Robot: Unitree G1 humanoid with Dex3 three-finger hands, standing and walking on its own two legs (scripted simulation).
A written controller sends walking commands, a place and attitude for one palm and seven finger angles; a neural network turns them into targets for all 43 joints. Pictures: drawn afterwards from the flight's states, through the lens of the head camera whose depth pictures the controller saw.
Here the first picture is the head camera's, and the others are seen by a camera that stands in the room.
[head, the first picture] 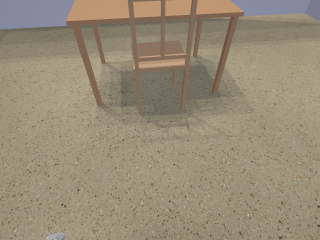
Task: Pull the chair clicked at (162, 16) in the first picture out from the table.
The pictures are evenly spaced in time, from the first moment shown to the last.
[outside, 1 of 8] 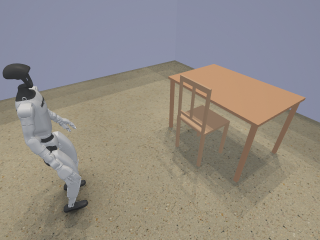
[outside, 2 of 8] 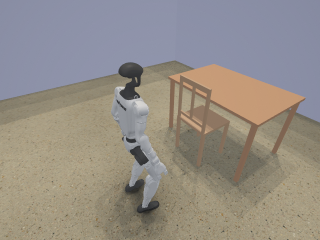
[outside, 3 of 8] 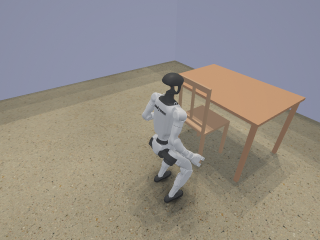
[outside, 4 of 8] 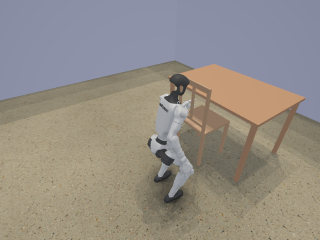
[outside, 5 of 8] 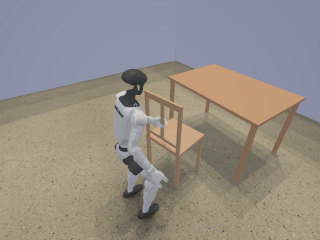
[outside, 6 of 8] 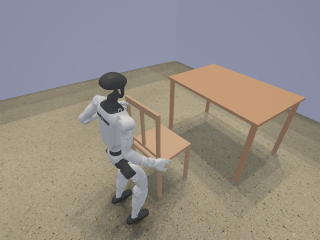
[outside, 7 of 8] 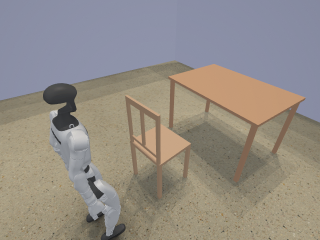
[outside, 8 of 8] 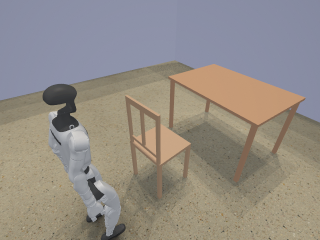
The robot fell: no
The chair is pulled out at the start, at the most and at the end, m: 0.00 0.61 0.61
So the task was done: yes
